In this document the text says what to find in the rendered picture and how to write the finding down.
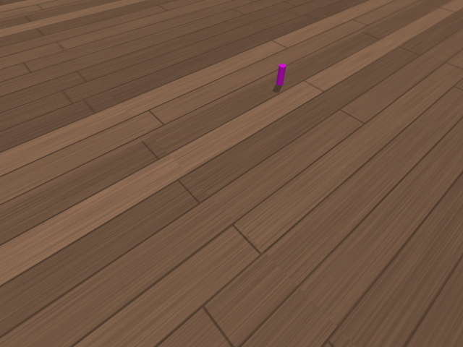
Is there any can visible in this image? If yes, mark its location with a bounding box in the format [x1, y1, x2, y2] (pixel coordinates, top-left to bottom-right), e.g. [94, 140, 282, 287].
[276, 64, 286, 85]

